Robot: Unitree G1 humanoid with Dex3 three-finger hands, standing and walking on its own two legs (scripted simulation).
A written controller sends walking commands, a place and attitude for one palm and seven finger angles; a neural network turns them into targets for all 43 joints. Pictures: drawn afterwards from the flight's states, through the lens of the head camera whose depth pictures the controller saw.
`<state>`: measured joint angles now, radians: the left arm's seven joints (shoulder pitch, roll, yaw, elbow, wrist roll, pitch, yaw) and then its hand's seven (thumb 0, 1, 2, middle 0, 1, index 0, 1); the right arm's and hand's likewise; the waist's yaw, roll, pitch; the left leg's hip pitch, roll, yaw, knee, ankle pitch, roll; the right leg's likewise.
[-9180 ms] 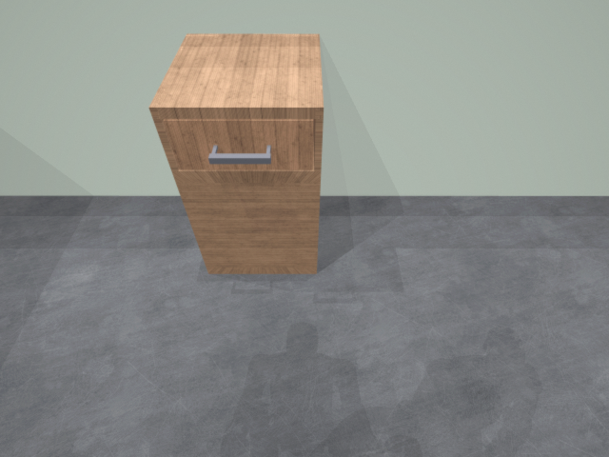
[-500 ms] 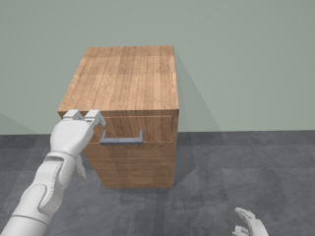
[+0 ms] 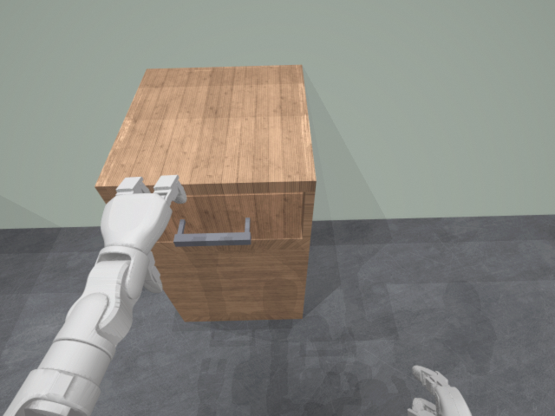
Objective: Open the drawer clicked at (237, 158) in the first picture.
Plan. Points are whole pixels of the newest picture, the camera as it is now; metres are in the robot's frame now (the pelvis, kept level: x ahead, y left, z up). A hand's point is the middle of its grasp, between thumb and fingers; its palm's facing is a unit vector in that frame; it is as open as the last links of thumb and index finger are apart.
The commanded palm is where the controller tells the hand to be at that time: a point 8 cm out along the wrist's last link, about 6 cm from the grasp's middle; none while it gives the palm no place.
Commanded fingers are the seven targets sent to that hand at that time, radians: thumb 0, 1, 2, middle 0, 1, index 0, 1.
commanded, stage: move the hooked fingers above the handle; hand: left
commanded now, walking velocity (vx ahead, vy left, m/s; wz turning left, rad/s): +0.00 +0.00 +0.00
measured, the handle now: (213, 231) +0.49 +0.20 -0.13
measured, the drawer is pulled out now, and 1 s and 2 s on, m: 0.00 0.00 0.00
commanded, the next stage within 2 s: none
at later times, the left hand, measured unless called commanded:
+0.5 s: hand (175, 242) +0.37 +0.22 -0.01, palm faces -0.03 -0.03 -1.00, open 13.8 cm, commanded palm +0.36 +0.20 +0.05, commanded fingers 0.00 -0.50 0.30 -0.30 -1.20 -0.30 -1.20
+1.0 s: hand (205, 246) +0.41 +0.19 -0.07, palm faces -0.18 -0.05 -0.98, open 13.8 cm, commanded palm +0.41 +0.18 +0.00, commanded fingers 0.00 -0.50 0.30 -0.30 -1.20 -0.30 -1.20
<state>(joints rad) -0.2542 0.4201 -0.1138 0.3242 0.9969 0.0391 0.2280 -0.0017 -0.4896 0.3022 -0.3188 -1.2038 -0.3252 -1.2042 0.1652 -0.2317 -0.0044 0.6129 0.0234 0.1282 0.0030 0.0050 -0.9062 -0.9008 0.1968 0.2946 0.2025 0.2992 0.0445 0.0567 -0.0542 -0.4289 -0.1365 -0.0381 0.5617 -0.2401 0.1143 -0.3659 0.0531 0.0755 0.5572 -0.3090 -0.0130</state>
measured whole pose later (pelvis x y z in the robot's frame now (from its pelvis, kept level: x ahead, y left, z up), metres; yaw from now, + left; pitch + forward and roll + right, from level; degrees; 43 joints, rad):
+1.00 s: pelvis +0.02 -0.05 -0.03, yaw -1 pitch +19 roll -1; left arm -0.45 0.42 -0.07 0.87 1.03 -0.01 0.34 0.00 -0.49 0.30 -0.32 -1.20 -0.32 -1.20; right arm 0.29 -0.25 -0.05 0.67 0.00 0.15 -0.01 0.00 -0.91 -0.90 0.20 0.29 0.20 0.30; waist -0.04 0.04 -0.18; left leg -0.76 -0.07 -0.05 0.83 -0.39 0.05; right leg -0.70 0.13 0.04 0.80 -0.43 -0.07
